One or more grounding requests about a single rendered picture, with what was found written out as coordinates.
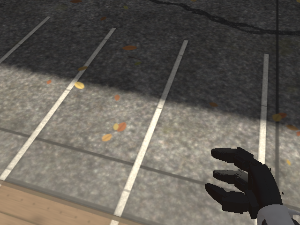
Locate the robot right forearm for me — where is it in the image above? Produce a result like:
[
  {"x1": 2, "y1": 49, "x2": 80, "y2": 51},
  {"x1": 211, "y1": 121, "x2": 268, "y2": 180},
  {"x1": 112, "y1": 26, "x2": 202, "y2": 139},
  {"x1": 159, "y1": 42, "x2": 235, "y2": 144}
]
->
[{"x1": 257, "y1": 204, "x2": 300, "y2": 225}]

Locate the right robot hand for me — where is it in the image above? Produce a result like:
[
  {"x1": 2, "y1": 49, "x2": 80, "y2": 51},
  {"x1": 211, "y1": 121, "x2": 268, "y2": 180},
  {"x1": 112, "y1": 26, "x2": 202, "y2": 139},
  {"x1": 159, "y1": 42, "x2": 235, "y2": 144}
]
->
[{"x1": 204, "y1": 147, "x2": 284, "y2": 219}]

